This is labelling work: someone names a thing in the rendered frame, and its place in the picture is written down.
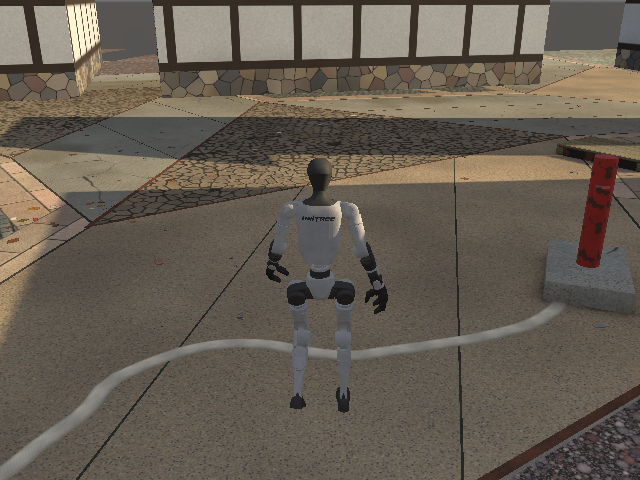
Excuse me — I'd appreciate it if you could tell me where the robot left upper arm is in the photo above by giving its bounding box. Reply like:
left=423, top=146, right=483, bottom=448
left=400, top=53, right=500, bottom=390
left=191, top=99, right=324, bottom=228
left=271, top=201, right=299, bottom=255

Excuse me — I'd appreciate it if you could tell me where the right robot hand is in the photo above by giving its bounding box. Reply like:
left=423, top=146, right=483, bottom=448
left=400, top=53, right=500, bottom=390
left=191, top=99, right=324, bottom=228
left=365, top=285, right=388, bottom=314

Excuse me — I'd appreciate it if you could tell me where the left robot hand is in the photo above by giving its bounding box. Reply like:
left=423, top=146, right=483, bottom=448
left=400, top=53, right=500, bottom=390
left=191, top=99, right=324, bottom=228
left=266, top=266, right=289, bottom=283

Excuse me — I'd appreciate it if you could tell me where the robot left forearm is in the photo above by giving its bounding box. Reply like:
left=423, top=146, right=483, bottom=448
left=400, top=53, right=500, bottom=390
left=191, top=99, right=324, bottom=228
left=267, top=239, right=282, bottom=270

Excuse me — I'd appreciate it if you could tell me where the robot left shin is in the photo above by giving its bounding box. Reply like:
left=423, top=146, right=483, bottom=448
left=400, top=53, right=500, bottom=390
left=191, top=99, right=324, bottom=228
left=292, top=330, right=308, bottom=398

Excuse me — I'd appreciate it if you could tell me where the robot right upper arm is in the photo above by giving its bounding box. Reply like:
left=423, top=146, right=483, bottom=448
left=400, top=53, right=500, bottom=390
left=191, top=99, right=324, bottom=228
left=340, top=201, right=369, bottom=258

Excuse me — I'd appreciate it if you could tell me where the robot right forearm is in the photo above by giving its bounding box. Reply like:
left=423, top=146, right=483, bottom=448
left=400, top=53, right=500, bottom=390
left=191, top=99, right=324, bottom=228
left=360, top=242, right=384, bottom=290

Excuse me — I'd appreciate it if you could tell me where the robot right foot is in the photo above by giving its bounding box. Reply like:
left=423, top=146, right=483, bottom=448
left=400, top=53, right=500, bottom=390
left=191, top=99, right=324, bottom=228
left=336, top=387, right=350, bottom=413

